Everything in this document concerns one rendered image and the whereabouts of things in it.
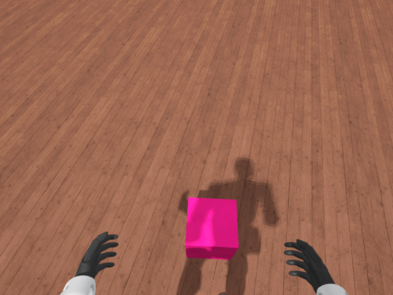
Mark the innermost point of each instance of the carton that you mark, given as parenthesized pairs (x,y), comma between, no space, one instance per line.
(212,228)

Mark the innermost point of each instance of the left robot forearm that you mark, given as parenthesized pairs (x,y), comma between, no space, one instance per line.
(80,285)

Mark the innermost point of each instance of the right robot hand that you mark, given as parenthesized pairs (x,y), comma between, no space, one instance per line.
(316,272)

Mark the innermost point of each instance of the left robot hand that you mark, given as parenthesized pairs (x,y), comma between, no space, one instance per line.
(89,264)

